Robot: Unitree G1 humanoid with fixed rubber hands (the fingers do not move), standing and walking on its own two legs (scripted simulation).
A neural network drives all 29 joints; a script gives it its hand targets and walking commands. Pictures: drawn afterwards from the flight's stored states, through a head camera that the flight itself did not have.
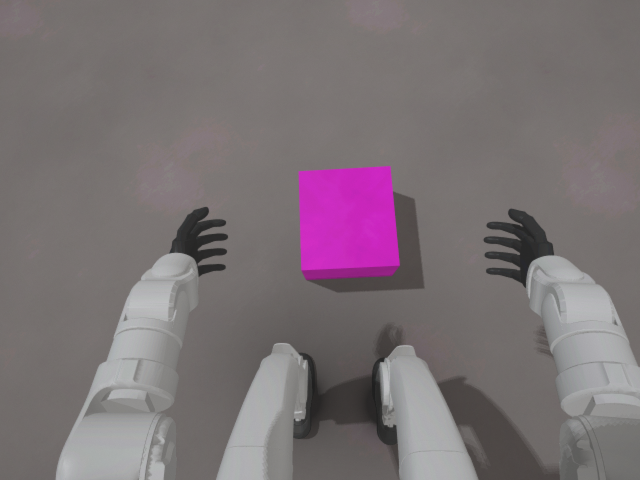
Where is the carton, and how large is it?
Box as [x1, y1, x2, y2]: [299, 166, 399, 279]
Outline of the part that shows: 389,166 299,171 301,270 306,279 391,275 397,268 399,262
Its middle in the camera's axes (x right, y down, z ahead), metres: +0.07 -0.04 +1.05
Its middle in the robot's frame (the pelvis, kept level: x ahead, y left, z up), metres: +0.57 -0.01 -0.61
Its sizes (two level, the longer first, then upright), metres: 0.263 0.239 0.147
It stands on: the floor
